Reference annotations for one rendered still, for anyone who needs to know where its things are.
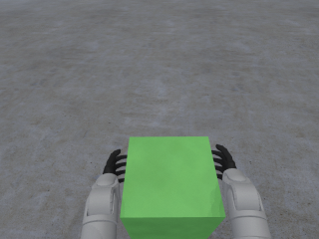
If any left robot forearm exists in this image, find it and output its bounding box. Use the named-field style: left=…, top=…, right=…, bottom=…
left=81, top=173, right=121, bottom=239

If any right robot forearm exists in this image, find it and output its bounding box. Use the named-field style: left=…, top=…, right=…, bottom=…
left=222, top=168, right=272, bottom=239

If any right robot hand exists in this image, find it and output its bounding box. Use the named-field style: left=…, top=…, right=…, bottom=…
left=211, top=144, right=236, bottom=180

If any left robot hand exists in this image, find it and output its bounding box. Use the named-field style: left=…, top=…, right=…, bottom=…
left=103, top=149, right=128, bottom=183

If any carton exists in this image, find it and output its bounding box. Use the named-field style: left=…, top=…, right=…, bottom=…
left=120, top=136, right=226, bottom=239

